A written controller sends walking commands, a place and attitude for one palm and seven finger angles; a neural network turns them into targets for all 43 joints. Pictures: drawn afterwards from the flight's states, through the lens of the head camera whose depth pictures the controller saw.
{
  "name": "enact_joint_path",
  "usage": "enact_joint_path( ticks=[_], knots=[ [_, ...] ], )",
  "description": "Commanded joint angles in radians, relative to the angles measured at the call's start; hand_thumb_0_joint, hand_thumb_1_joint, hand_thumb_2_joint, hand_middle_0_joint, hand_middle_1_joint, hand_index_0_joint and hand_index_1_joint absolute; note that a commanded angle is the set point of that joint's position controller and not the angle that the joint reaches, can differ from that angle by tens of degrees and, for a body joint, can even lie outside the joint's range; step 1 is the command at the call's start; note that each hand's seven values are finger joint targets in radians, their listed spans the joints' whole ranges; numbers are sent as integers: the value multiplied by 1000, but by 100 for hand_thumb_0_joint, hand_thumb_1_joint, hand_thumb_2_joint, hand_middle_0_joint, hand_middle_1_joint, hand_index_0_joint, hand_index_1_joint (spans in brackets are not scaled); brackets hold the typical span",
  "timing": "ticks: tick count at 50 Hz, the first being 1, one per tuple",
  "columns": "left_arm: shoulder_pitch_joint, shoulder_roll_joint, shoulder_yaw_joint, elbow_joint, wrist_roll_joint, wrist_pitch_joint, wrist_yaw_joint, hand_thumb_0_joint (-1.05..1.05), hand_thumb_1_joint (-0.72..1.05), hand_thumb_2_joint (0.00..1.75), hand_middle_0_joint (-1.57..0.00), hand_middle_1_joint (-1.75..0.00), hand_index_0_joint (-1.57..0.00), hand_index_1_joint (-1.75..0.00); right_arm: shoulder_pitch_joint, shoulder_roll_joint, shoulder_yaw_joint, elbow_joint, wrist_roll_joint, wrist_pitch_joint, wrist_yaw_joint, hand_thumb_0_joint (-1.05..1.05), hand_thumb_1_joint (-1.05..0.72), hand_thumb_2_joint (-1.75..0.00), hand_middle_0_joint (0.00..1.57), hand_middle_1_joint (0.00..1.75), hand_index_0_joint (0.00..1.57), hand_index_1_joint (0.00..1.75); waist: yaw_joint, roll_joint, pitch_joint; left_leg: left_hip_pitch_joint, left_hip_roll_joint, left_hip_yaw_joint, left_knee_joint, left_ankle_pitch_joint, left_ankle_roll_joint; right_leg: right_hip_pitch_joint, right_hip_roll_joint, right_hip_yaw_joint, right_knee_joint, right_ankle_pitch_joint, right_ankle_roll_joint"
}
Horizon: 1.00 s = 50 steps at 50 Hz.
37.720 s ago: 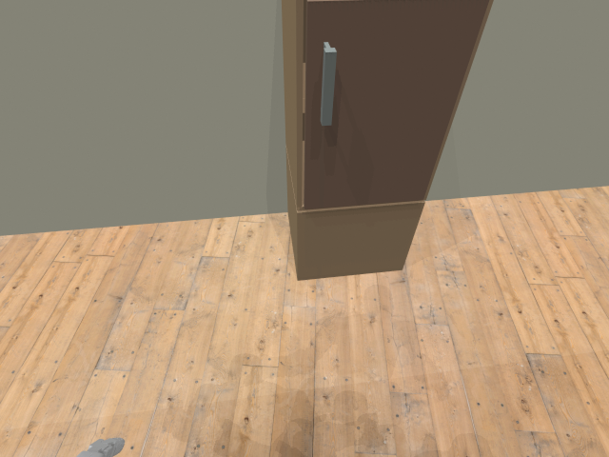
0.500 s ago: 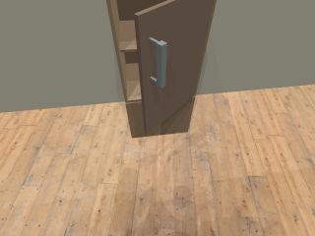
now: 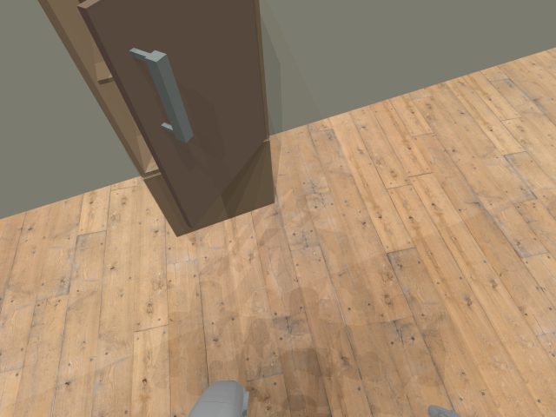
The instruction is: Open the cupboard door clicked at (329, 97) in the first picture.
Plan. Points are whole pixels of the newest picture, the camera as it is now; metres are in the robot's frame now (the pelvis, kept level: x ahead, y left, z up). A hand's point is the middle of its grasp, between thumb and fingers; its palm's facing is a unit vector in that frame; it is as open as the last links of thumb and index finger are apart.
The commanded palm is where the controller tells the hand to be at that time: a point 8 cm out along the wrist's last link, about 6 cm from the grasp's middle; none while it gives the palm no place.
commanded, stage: walk to a spot facing it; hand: left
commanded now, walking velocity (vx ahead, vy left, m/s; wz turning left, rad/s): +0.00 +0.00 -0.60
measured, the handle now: (162, 97) +0.60 +0.26 +0.08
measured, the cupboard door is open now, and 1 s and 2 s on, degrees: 38 38 38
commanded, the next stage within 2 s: none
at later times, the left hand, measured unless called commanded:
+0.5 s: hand (161, 379) +0.17 +0.23 -0.17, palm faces -0.25 -0.94 -0.24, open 7.4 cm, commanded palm none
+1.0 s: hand (231, 337) +0.25 +0.12 -0.18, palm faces -0.55 -0.82 -0.17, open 7.4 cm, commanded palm none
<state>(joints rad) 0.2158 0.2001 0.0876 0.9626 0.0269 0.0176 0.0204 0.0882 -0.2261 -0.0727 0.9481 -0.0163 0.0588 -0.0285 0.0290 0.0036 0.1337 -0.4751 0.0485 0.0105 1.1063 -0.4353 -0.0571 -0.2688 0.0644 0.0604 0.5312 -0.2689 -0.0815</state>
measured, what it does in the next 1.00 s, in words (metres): steps on the spot, turning right: left foot, then right foot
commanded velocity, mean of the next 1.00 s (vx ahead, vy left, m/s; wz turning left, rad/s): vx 0.08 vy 0.00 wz -0.60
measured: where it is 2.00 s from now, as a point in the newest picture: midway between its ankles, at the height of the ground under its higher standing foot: (398, 366)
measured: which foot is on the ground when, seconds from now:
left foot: up 0.00-0.28, down 0.30-0.62, up 0.64-0.98, down 1.00-1.00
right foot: down 0.00-0.28, up 0.30-0.60, down 0.62-1.00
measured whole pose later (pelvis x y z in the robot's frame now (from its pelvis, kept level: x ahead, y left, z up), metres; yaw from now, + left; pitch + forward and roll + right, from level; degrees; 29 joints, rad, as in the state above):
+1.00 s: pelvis +0.09 +0.01 -0.01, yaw -36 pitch +2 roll -1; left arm 0.22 0.21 0.07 0.92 0.03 0.03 -0.02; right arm 0.21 -0.22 -0.05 0.88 -0.02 0.00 -0.01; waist 0.00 -0.03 0.06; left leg -0.30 0.04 0.05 0.58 -0.36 -0.03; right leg -0.28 0.07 0.13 0.59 -0.37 -0.02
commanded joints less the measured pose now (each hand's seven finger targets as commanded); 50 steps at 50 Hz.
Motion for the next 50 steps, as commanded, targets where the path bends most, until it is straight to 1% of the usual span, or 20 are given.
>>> enact_joint_path(
  ticks=[1, 9, 12, 13, 14, 15, 16, 21, 25, 29, 30, 31, 32, 34, 37, 45, 47, 48, 49, 50],
  knots=[
    [72, 189, 42, -60, 0, -14, 8, 0, 90, 90, -20, -30, -20, -30, -4, -52, -5, -91, 6, -27, 1, 0, -90, -90, 20, 30, 20, 30, 2, -90, -179, -61, -6, -32, -76, 24, -13, 199, -254, 323, -164, 453, -116],
    [77, 197, 55, -74, 6, -5, 6, 0, 90, 90, -20, -30, -20, -30, -50, -54, -4, -140, 20, -46, -9, 0, -90, -90, 20, 30, 20, 30, 13, -150, -179, 22, -45, -44, -308, -13, 2, 187, -237, 419, -110, 584, -121],
    [6, 187, 52, -96, -5, 2, 5, 0, 90, 90, -20, -30, -20, -30, 65, -68, -3, -109, 23, -55, -16, 0, -90, -90, 20, 30, 20, 30, -51, -109, -194, 255, -48, -52, -588, 156, 10, 43, -177, 398, -48, 479, -51],
    [-7, 159, 43, -108, -13, 3, 3, 0, 90, 90, -20, -30, -20, -30, 115, -100, -8, -95, 18, -65, -22, 0, -90, -90, 20, 30, 20, 30, -73, -34, -219, 419, 18, -91, -713, 233, 27, -75, -109, 334, 16, 338, -3],
    [29, 103, 32, -122, -23, 2, -7, 0, 90, 90, -20, -30, -20, -30, 131, -188, -26, -100, 3, -75, -27, 0, -90, -90, 20, 30, 20, 30, -65, 231, -246, 560, 256, -343, -813, 301, 106, -261, 25, 193, 167, -38, 57],
    [-1, 109, 27, -136, -19, -1, -16, 0, 90, 90, -20, -30, -20, -30, 158, -234, -29, -112, -6, -68, -32, 0, -90, -90, 20, 30, 20, 30, -71, 298, -213, 512, 440, -473, -829, 474, 220, -315, 23, 33, 391, -378, 105],
    [-20, 135, 32, -143, -9, 2, -23, 0, 90, 90, -20, -30, -20, -30, 138, -214, -20, -127, -17, -63, -34, 0, -90, -90, 20, 30, 20, 30, -64, 174, -171, 409, 448, -432, -815, 506, 271, -299, -30, 37, 526, -356, 116],
    [-45, 103, 24, -133, -8, 16, -55, 0, 90, 90, -20, -30, -20, -30, 116, -146, 3, -137, -20, -66, -33, 0, -90, -90, 20, 30, 20, 30, -28, 211, -153, 415, 251, -76, -709, 808, 185, -300, -78, -54, 553, -227, 138],
    [-94, 83, 6, -149, -8, 13, -64, 0, 90, 90, -20, -30, -20, -30, 182, -188, -13, -116, -21, -61, -24, 0, -90, -90, 20, 30, 20, 30, -60, 194, -185, 425, 251, 4, -670, 765, 162, -172, -64, -139, 288, -188, 120],
    [-17, 115, 11, -124, -9, 4, -61, 0, 90, 90, -20, -30, -20, -30, 169, -207, -19, -116, -11, -52, -9, 0, -90, -90, 20, 30, 20, 30, -14, 160, -189, 311, 234, 59, -545, 635, 99, 69, -37, -177, -3, 28, 85],
    [64, 164, 22, -101, -6, -3, -54, 0, 90, 90, -20, -30, -20, -30, 148, -190, -19, -129, -2, -51, -4, 0, -90, -90, 20, 30, 20, 30, 33, 69, -223, 191, 202, 102, -408, 507, 53, 243, -106, -89, -93, 209, 53],
    [134, 287, 50, -78, 5, -13, -34, 0, 90, 90, -20, -30, -20, -30, 112, -98, 0, -172, 10, -50, 3, 0, -90, -90, 20, 30, 20, 30, 67, -300, -246, -73, 46, 191, -147, -10, -10, 404, -378, 297, -168, 530, -52],
    [174, 335, 57, -65, -11, -10, -17, 0, 90, 90, -20, -30, -20, -30, 66, -120, 3, -189, 12, -40, -4, 0, -90, -90, 20, 30, 20, 30, 100, -319, -260, -126, 19, 45, 25, -259, -9, 359, -485, 406, -158, 677, -168],
    [55, 253, 45, -94, -7, 3, 1, 0, 90, 90, -20, -30, -20, -30, 66, -110, -4, -162, 8, -33, -2, 0, -90, -90, 20, 30, 20, 30, 42, -261, -178, -154, 67, -29, 83, -126, 3, 239, -377, 321, -181, 349, -151],
    [-37, 219, 27, -127, -2, -1, 2, 0, 90, 90, -20, -30, -20, -30, 87, -96, 0, -129, 6, -29, 6, 0, -90, -90, 20, 30, 20, 30, -15, -148, -154, -52, 47, -7, 4, -35, -18, 113, -305, 233, -158, 407, -116],
    [-19, 230, 39, -117, 3, -14, -26, 0, 90, 90, -20, -30, -20, -30, 103, -85, -3, -140, 1, -63, 23, 0, -90, -90, 20, 30, 20, 30, -8, -186, -126, 87, -23, 43, -367, 0, -3, 48, -241, 322, -244, -161, -116],
    [-62, 207, 38, -125, -2, -16, -31, 0, 90, 90, -20, -30, -20, -30, 188, -90, -4, -109, -1, -79, 16, 0, -90, -90, 20, 30, 20, 30, -65, -138, -110, 287, -39, 52, -551, 88, 3, -104, -199, 314, -194, -238, -81],
    [-84, 163, 29, -135, -7, -17, -34, 0, 90, 90, -20, -30, -20, -30, 278, -121, -8, -78, -2, -91, 5, 0, -90, -90, 20, 30, 20, 30, -111, -33, -129, 471, 6, 12, -691, 74, 17, -237, -134, 265, -91, -261, -37],
    [-78, 82, 10, -154, -15, -18, -43, 0, 90, 90, -20, -30, -20, -30, 371, -214, -29, -55, -17, -99, -3, 0, -90, -90, 20, 30, 20, 30, -147, 287, -168, 605, 246, -286, -846, -153, 79, -406, 11, 103, 199, -315, 22],
    [-144, 81, 7, -197, -13, -26, -48, 0, 90, 90, -20, -30, -20, -30, 441, -267, -35, -51, -29, -105, -12, 0, -90, -90, 20, 30, 20, 30, -171, 370, -141, 604, 465, -564, -942, -206, 180, -533, 7, -29, 450, -365, 65]
  ],
)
